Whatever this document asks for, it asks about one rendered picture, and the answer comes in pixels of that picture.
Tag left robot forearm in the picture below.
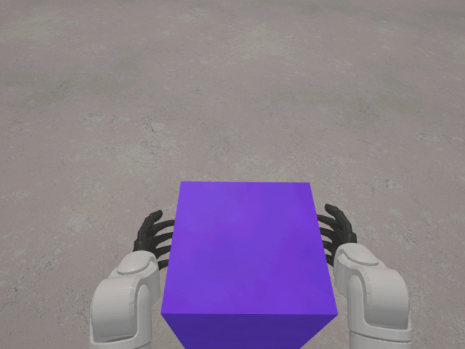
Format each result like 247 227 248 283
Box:
89 250 161 349

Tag right robot forearm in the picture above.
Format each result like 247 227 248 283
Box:
333 243 413 349

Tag robot left hand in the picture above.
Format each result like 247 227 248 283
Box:
133 210 175 270

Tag carton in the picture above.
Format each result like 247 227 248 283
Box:
161 181 338 349

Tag robot right hand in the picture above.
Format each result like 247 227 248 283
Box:
317 204 357 266

